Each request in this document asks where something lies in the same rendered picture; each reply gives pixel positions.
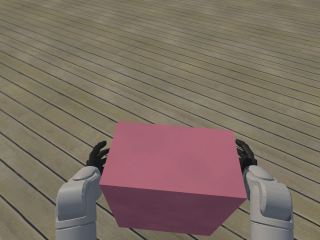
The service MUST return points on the carton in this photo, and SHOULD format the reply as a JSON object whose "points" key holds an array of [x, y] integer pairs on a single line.
{"points": [[170, 178]]}

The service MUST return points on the robot right hand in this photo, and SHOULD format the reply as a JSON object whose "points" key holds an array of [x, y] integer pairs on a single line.
{"points": [[247, 156]]}

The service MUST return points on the left robot forearm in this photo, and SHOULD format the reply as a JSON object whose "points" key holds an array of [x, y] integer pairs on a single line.
{"points": [[76, 212]]}

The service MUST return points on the right robot forearm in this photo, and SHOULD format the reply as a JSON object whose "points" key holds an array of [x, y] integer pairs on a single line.
{"points": [[271, 206]]}

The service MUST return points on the robot left hand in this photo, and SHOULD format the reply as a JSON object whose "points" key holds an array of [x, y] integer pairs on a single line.
{"points": [[96, 155]]}

